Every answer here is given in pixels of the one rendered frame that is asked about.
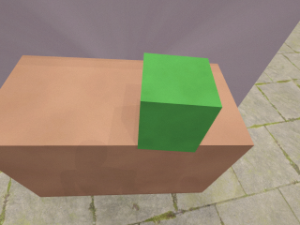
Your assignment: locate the carton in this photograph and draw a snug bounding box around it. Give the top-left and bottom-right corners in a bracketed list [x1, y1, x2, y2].
[137, 52, 222, 153]

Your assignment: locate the pedestal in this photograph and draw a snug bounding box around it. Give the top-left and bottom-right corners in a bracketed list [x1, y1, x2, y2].
[0, 55, 254, 197]

